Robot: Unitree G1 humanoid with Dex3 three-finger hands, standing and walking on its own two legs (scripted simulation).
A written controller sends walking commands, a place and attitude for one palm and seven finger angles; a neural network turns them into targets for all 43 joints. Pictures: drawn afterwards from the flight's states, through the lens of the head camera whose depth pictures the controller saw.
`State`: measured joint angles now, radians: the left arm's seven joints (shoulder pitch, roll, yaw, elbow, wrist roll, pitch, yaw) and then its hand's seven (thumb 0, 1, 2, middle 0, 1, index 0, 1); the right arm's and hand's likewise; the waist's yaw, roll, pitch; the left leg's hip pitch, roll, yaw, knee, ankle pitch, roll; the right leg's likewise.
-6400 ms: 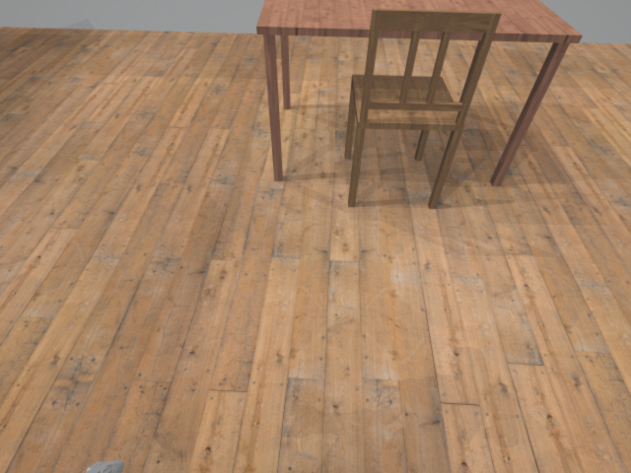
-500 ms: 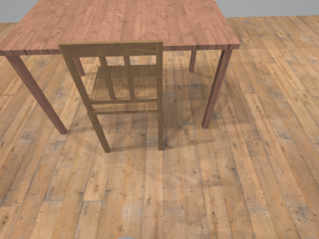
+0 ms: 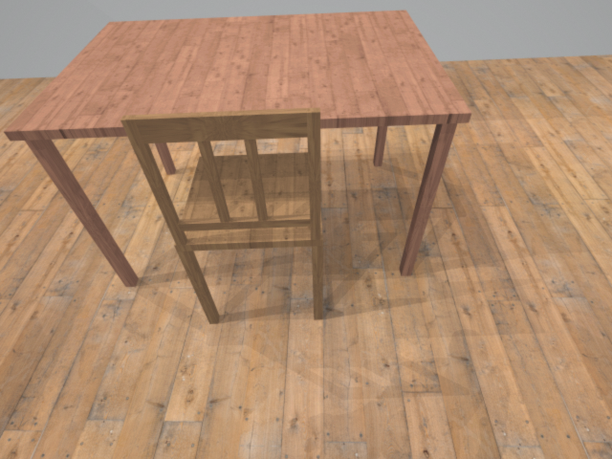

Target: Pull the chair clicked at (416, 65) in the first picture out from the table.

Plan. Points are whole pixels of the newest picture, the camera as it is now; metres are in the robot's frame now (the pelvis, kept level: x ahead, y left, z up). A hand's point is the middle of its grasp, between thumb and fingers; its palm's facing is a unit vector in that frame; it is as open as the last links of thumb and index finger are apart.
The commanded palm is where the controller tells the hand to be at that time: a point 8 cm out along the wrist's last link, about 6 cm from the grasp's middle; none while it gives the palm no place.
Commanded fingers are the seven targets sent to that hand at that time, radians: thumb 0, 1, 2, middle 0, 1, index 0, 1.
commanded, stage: take the last steps up to it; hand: left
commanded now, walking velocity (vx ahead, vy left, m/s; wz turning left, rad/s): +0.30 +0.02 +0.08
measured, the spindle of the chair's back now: (215, 183) +0.72 +0.26 -0.10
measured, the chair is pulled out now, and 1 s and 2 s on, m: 0.00 0.00 0.00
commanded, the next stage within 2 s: come to a stop and stand still in 0.70 s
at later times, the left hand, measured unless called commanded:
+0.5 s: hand out of the picture +0.05 +0.17 -0.18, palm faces +0.18 -0.98 -0.12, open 7.4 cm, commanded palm none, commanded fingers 0.00 0.90 0.90 -0.20 -0.30 -0.20 -0.30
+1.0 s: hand (205, 343) +0.34 +0.21 -0.16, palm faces +0.03 -0.98 -0.21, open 7.3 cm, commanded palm none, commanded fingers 0.00 0.90 0.90 -0.20 -0.30 -0.20 -0.30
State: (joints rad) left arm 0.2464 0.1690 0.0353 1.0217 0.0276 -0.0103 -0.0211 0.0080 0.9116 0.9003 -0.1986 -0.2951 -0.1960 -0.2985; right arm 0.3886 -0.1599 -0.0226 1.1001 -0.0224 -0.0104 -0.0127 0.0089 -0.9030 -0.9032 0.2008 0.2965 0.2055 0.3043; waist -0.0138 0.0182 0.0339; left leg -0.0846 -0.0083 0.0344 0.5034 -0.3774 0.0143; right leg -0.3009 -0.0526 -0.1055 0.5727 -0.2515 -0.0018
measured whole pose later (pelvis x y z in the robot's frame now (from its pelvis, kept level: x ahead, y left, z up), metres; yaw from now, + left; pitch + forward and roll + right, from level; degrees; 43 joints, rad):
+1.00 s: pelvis +0.27 +0.04 +0.00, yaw +2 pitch -1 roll +0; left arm 0.15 0.13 0.01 1.06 0.01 -0.03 0.03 0.00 0.92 0.90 -0.20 -0.29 -0.20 -0.30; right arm 0.30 -0.15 -0.02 1.13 -0.01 0.01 -0.03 0.01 -0.91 -0.90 0.20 0.30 0.20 0.30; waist -0.04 0.04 0.04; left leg -0.15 0.04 0.11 0.53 -0.38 -0.02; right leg -0.27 -0.03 -0.12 0.54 -0.24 -0.03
